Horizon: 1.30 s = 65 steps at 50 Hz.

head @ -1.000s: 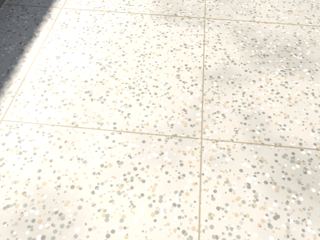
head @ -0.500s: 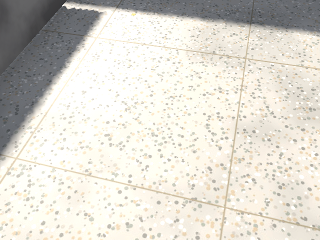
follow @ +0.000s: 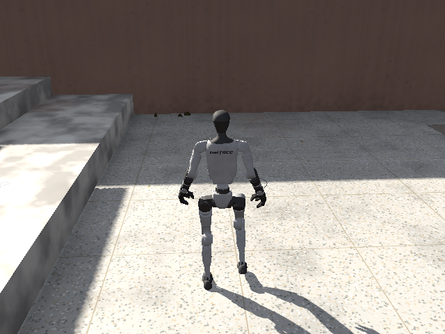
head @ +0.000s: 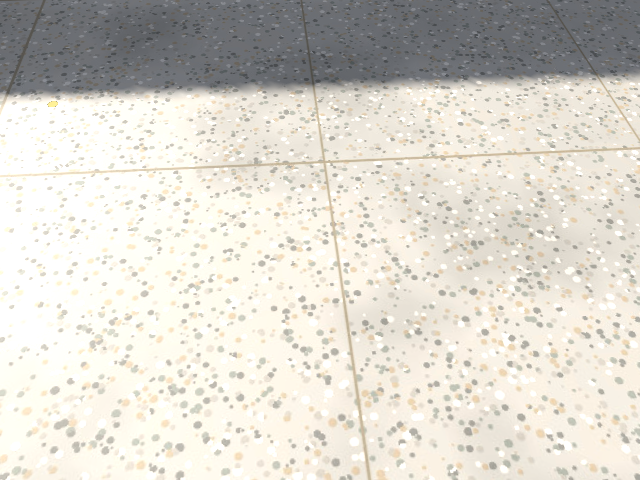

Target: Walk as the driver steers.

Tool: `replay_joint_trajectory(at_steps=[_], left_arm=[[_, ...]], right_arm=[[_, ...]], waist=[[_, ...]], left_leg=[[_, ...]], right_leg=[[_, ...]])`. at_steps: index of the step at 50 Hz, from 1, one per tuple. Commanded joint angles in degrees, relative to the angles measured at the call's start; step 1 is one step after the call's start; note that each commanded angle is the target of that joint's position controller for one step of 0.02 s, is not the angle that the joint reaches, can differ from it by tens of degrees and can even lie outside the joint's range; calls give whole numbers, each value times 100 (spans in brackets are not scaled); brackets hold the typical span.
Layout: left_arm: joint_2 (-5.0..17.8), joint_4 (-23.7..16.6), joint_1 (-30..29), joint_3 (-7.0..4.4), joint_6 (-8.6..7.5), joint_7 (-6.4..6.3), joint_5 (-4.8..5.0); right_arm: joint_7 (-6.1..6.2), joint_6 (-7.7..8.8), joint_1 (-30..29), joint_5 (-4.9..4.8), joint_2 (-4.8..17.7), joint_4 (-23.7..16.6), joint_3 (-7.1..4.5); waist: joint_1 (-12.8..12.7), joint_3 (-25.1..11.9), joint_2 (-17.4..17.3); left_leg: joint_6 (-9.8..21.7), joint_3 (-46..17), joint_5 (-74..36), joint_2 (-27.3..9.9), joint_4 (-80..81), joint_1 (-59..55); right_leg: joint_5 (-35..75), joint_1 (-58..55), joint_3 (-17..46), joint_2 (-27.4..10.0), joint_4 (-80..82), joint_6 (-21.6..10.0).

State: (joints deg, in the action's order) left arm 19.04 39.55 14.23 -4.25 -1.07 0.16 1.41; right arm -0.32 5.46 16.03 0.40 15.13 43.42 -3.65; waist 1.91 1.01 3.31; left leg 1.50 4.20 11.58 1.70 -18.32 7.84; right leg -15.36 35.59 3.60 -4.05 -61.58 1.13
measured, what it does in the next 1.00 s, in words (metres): walks ahead: right foot, then left foot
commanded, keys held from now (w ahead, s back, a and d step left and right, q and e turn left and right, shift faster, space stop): w+e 0.18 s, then w+q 0.68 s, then q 0.14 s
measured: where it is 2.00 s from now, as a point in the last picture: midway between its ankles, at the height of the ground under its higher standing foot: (329, 395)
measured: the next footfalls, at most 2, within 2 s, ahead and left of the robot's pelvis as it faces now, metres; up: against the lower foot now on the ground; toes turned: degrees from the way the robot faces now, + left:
right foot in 0.26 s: +0.30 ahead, -0.17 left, +0.00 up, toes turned -11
left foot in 0.82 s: +0.60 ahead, +0.04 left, +0.00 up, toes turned +8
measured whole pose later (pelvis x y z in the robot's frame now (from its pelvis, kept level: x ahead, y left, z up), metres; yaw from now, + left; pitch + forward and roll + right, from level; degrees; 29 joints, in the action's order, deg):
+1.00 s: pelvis +0.54 -0.04 -0.01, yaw +12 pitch +2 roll +0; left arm 17.4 41.4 8.9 -3.1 -5.4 -0.5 -0.3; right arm -1.4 2.3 13.7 -0.4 17.0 40.4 -4.1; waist 1.1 4.4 1.0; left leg 5.8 -1.4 8.9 5.8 -25.4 17.7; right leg -22.2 30.1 3.5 -3.9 -66.1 2.0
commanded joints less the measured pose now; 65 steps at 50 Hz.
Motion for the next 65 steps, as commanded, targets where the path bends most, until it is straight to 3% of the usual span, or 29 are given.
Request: replay_joint_trajectory(at_steps=[1, 5, 10, 12, 13, 14, 15, 16, 17, 19, 22, 25, 30, 35, 38, 40, 41, 42, 43, 44, 45, 47, 52, 56, 59, 62, 63, 64, 65], left_arm=[[52, -519, -193, 36, -65, 76, -24], [-25, -720, -884, 104, -134, 222, -23], [129, -1031, -1285, 45, -107, 327, -39], [397, -834, -340, -132, -91, 271, -76], [719, -584, 547, -296, -63, 183, -63], [1438, -497, 1148, -426, -49, 73, -145], [1254, -568, 1263, -331, -90, 78, -116], [890, -521, 1046, -205, -151, 129, -161], [763, -440, 728, -159, -195, 133, -154], [337, -385, 73, -35, -293, 148, -164], [242, -257, -201, -47, -488, 150, -221], [268, -34, -104, -82, -555, 78, -283], [424, 193, 38, -121, -516, -29, -232], [597, 501, 459, -204, -314, -74, -113], [802, 510, 339, -259, -172, -140, -64], [919, 468, 199, -276, -86, -198, -39], [862, 429, 127, -232, -99, -222, -27], [187, 195, 598, -24, -212, -166, -238], [32, 53, 552, 104, -456, -74, -182], [522, -95, -218, -22, -617, 5, 52], [529, -204, -430, -7, -692, 13, 97], [597, -79, -295, -83, -623, -79, -173], [210, -110, -221, 14, -300, -155, -237], [177, -234, -846, 66, -269, -96, -178], [257, -169, -892, 54, -307, 19, -168], [282, -46, -561, 15, -442, 92, -276], [481, -72, -556, -9, -487, 67, -350], [717, -168, -685, -10, -479, 46, -460], [334, -64, -551, 54, -401, 46, -406]], right_arm=[[29, 101, -320, -7, 847, -286, -205], [61, 37, -158, -69, 1062, -110, -242], [62, -105, 188, -223, 1339, 133, -319], [59, -171, 241, -255, 1409, 246, -295], [70, -163, 295, -210, 1245, 257, -201], [2, -87, 760, 3, 595, 22, 46], [-57, 28, 893, -103, 606, 168, 109], [-91, 63, 200, -362, 1186, 43, -84], [-85, 70, -182, -419, 1101, -117, -60], [-16, -42, -109, -226, 987, -6, -84], [19, -280, 324, -229, 686, 214, -65], [54, -324, -43, -212, 584, 112, -71], [-98, -247, -739, -159, 378, -89, 8], [-282, -238, -1474, -156, 318, -532, 69], [-364, -267, -1326, -166, 479, -702, -14], [-326, -309, -339, -185, 851, -553, -224], [-236, -336, 594, -190, 1193, -341, -416], [-113, -370, 996, -201, 1845, -264, -576], [-147, -277, 907, -182, 1812, -458, -504], [-167, -219, 750, -111, 1391, -495, -380], [-160, -179, 386, -98, 1217, -539, -326], [-113, -197, -304, -113, 906, -704, -236], [68, -299, -450, -73, 1160, -723, -304], [219, -536, -313, -171, 1150, -656, -308], [244, -576, -219, -95, 914, -569, -202], [210, -488, -381, -20, 591, -439, -42], [192, -421, -134, 79, 466, -394, -2], [172, -355, 611, 157, 381, -306, 30], [182, -385, 774, 152, 519, -197, 30]], waist=[[-65, 98, -742], [170, 223, -639], [113, 225, -691], [-553, -355, -693], [-999, -805, -566], [-846, -1703, 769], [-892, -2783, 856], [-1059, -1987, 186], [-875, -1119, 193], [-391, -416, 166], [-87, -248, 136], [-142, 53, -6], [-401, 310, -102], [-666, 571, -192], [-409, 224, 60], [200, -427, 175], [716, -903, -49], [421, -1445, -1422], [296, -2288, -1480], [580, -1752, -907], [367, -1049, -656], [-126, -438, -290], [-362, -489, -605], [-90, -783, -932], [36, -837, -995], [-242, -728, -974], [-144, -835, -617], [297, -1156, 247], [183, -1380, 832]], left_leg=[[981, -849, -1493, -1608, 967, -344], [790, -141, -1673, -1528, 954, -423], [584, 207, -3118, -1784, 361, -1052], [466, 389, -4633, -1692, -916, -903], [294, 543, -4173, -1469, -2092, -80], [-63, 572, -565, -813, -4469, 2223], [-122, -608, 2349, -139, -5754, 2950], [-48, -1031, 2069, -404, -6053, 3393], [-5, -898, 1603, -636, -5760, 3532], [-68, -899, 788, -1019, -5036, 3003], [-217, -967, 162, -1032, -4850, 2518], [-312, -1176, -572, -962, -4207, 3046], [-247, -793, -1778, -830, -2622, 3060], [25, -408, -1257, -735, -1849, 3504], [317, 63, -435, -330, -1755, 2858], [620, 286, -102, 126, -1684, 1427], [871, -6, -435, 190, -1253, -133], [1679, -2479, -380, -1251, -1230, -2291], [2529, -5279, 470, -2135, -198, -3248], [2157, -4622, -86, -2032, 88, -2902], [1925, -3694, -1115, -1827, 10, -2061], [1592, -2464, -2982, -1371, -54, -536], [1395, -1565, -4371, -798, -46, 680], [973, -1618, -3349, -565, -357, 688], [907, -1860, -2716, -857, -634, 243], [692, -1918, -2427, -865, -1233, 157], [434, -1716, -1899, -493, -1651, 313], [109, -1404, -149, 2, -2354, 841], [-242, -1140, 1638, 95, -2881, 1109]], right_leg=[[709, 648, 147, -283, 602, 78], [1645, 235, -209, -161, 1872, -71], [847, -270, -566, 165, 2562, -503], [723, -1848, -764, 594, 2985, -822], [1058, -3376, -593, 591, 3094, -975], [1076, -5783, 1847, -1116, 3000, -1717], [407, -6137, 4050, -2074, 3982, -2335], [258, -5449, 3219, -1852, 4187, -1963], [481, -4541, 2270, -1604, 4295, -1728], [966, -3198, 1161, -1109, 4680, -1422], [1349, -2530, 425, -991, 5250, -1410], [1799, -2667, -201, -923, 5422, -1306], [1933, -3041, -959, -871, 5590, -1092], [2595, -4112, -1251, -1206, 5227, -1037], [4898, -4431, -1479, -1240, 4365, -861], [6114, -4186, -1621, -1093, 2824, -672], [5312, -3322, -1701, -844, 1439, -445], [1018, -939, -1596, -97, -690, -70], [-1993, 447, -247, 835, -1918, 31], [-1652, 998, 281, 483, -2026, -80], [-1190, 973, 210, 247, -1613, -155], [-763, 260, 101, -108, -800, -19], [38, -488, -178, 188, 710, 408], [1281, -983, -134, 521, 2141, 466], [1561, -1072, -41, 413, 2687, 334], [2092, -1766, -100, 306, 3623, -122], [3850, -2372, 340, -66, 3720, -363], [5574, -3241, 1262, -828, 3425, -1060], [5381, -3378, 2079, -1362, 3581, -1761]])
Keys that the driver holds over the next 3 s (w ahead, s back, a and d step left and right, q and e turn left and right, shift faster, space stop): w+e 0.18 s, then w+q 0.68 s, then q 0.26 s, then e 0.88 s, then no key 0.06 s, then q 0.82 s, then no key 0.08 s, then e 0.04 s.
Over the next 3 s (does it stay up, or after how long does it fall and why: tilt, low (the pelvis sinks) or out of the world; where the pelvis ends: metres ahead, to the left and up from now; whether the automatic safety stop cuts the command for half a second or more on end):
stays up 0.69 -0.03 0.00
